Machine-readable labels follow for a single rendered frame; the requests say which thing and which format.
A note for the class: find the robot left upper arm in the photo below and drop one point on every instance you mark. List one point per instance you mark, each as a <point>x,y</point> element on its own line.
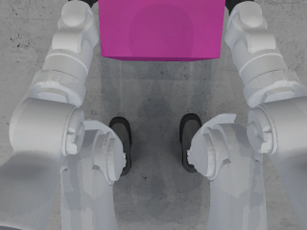
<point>43,133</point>

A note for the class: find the left robot forearm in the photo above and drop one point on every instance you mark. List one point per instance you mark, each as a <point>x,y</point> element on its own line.
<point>67,63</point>

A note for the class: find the robot right shin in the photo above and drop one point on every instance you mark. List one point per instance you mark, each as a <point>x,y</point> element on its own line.
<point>224,118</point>

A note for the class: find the carton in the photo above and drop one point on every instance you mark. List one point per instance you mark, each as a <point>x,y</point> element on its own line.
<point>161,30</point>

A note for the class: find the robot right hand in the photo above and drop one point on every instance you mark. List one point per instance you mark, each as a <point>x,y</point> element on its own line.
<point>230,4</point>

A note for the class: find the right robot forearm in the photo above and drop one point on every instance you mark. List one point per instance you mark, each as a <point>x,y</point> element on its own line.
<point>260,65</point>

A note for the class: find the robot right upper arm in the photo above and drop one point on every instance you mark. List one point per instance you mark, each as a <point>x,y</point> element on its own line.
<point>279,129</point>

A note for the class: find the left robot thigh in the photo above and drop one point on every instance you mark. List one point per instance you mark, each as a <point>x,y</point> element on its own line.
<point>86,191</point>

